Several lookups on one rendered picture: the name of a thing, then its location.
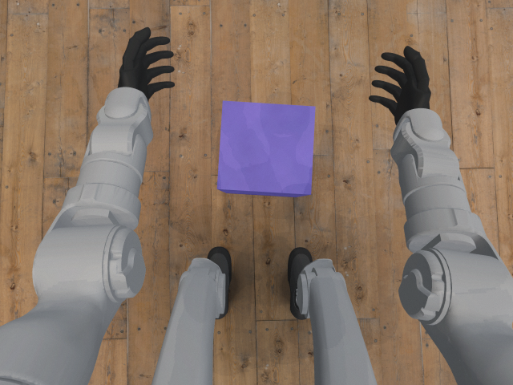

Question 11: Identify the carton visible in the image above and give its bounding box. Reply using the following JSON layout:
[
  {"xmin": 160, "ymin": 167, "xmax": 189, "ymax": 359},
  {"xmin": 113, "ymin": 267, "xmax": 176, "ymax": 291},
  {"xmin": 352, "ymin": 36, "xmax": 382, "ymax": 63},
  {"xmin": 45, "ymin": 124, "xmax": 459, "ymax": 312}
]
[{"xmin": 217, "ymin": 101, "xmax": 315, "ymax": 197}]

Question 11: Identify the left robot foot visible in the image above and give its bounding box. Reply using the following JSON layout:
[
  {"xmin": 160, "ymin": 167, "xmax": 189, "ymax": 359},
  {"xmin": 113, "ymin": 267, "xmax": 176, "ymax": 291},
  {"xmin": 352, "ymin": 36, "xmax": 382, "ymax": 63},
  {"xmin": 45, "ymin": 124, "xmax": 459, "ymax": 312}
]
[{"xmin": 207, "ymin": 246, "xmax": 232, "ymax": 319}]

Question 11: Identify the left robot hand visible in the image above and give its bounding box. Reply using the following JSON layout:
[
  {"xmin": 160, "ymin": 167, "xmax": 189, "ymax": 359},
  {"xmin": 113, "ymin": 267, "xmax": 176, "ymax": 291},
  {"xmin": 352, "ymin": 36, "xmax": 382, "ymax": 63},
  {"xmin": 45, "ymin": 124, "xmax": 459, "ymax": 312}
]
[{"xmin": 118, "ymin": 27, "xmax": 175, "ymax": 101}]

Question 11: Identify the left robot forearm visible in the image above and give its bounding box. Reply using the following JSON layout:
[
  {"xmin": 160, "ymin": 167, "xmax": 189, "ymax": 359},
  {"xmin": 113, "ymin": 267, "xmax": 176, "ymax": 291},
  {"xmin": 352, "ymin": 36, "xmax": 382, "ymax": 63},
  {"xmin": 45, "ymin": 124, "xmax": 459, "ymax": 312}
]
[{"xmin": 32, "ymin": 87, "xmax": 153, "ymax": 296}]

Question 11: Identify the right robot shin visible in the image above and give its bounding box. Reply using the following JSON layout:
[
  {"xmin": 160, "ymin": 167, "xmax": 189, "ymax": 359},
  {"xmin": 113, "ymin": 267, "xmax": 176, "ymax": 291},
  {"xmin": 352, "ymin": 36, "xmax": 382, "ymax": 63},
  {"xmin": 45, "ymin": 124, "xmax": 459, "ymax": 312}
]
[{"xmin": 296, "ymin": 258, "xmax": 347, "ymax": 307}]

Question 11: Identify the robot left upper arm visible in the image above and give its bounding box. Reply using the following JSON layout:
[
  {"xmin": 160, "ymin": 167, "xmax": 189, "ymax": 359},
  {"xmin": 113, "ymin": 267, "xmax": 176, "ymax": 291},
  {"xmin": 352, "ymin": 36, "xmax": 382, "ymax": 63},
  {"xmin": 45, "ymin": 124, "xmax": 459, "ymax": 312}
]
[{"xmin": 0, "ymin": 225, "xmax": 146, "ymax": 385}]

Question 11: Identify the robot right upper arm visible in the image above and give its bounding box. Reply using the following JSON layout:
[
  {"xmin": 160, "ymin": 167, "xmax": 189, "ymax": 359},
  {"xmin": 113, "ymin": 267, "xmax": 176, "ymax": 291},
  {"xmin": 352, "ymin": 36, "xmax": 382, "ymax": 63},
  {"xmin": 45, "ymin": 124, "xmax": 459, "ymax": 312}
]
[{"xmin": 398, "ymin": 247, "xmax": 513, "ymax": 385}]

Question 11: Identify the right robot forearm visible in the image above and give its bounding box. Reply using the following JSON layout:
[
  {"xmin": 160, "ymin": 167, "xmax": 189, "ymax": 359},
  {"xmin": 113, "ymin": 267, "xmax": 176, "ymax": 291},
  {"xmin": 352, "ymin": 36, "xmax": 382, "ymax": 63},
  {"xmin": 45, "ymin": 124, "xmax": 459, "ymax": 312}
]
[{"xmin": 390, "ymin": 108, "xmax": 513, "ymax": 279}]

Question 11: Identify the right robot hand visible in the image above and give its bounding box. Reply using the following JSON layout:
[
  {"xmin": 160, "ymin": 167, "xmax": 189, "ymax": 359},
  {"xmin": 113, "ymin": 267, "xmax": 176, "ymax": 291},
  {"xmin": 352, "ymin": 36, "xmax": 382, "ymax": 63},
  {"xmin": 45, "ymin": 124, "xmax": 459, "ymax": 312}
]
[{"xmin": 369, "ymin": 46, "xmax": 431, "ymax": 126}]

